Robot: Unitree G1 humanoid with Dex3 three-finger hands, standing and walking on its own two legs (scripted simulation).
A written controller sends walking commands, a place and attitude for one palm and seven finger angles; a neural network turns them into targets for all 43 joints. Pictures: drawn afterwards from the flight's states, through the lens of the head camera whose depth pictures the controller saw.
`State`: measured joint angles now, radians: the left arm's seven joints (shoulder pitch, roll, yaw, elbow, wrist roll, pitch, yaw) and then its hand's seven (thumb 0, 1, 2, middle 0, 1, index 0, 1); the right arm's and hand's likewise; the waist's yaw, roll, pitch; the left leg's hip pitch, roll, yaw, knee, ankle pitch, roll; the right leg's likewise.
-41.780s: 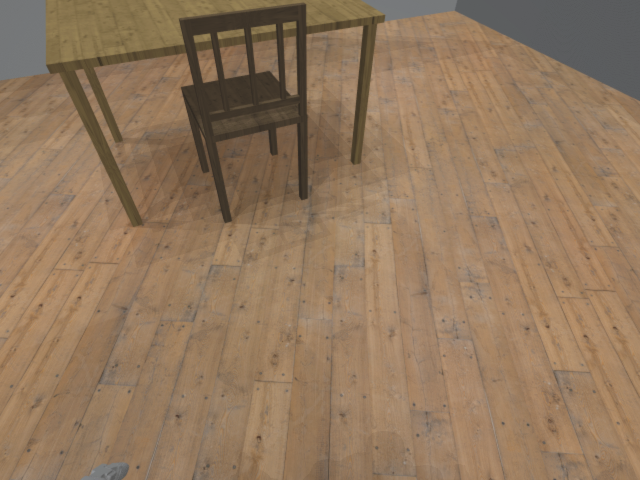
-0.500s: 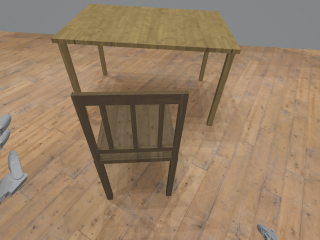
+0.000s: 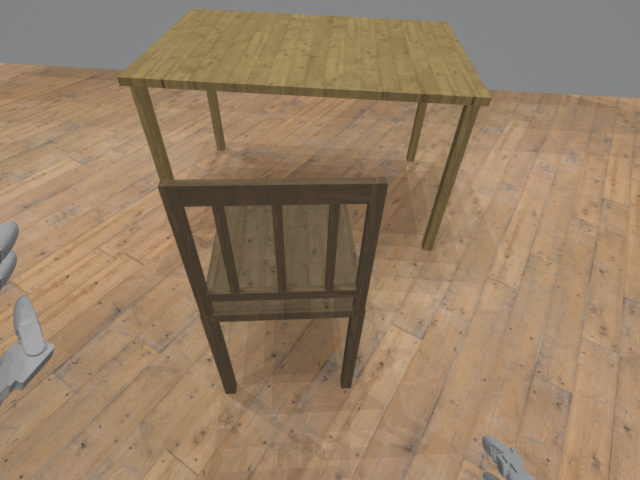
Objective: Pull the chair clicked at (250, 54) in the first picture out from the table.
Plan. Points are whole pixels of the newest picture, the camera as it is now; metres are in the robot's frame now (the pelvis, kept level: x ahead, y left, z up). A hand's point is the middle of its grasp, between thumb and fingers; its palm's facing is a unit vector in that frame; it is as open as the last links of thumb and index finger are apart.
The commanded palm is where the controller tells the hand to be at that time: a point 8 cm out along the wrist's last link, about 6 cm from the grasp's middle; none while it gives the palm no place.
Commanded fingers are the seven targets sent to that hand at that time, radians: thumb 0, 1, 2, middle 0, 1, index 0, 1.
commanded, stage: let the arm hang, fingers relaxed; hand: left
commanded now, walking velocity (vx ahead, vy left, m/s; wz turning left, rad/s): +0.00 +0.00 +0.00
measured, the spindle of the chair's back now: (279, 250) +0.58 +0.11 -0.11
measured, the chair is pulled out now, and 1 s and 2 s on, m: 0.54 0.54 0.54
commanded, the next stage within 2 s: look to check the result in 1.10 s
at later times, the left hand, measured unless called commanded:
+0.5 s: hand out of the picture +0.04 +0.18 -0.17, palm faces +0.04 -0.98 -0.21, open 7.0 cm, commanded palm none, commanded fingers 0.00 0.90 0.90 -0.20 -0.30 -0.20 -0.30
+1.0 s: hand out of the picture +0.00 +0.14 -0.17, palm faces +0.05 -0.98 -0.17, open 7.3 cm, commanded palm none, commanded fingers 0.00 0.90 0.90 -0.20 -0.30 -0.20 -0.30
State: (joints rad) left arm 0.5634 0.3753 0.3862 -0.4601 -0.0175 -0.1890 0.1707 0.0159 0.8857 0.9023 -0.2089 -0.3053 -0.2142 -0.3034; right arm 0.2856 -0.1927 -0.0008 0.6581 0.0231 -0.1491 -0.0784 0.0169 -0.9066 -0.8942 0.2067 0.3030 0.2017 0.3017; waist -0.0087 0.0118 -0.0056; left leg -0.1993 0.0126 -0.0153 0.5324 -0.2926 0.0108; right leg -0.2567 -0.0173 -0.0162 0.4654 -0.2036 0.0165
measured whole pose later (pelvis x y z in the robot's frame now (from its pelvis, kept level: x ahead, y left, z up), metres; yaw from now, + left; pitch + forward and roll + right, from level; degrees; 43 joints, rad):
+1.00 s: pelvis +0.01 -0.02 +0.00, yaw +1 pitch -2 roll +0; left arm 0.31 0.13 -0.01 1.06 0.01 0.03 0.03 0.01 0.92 0.90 -0.20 -0.30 -0.20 -0.30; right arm 0.39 -0.11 0.01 1.04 -0.01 0.00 -0.03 0.01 -0.91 -0.89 0.20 0.30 0.20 0.30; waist 0.00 0.01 0.04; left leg -0.19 0.02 -0.03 0.50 -0.28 -0.02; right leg -0.26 -0.02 -0.04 0.48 -0.19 0.00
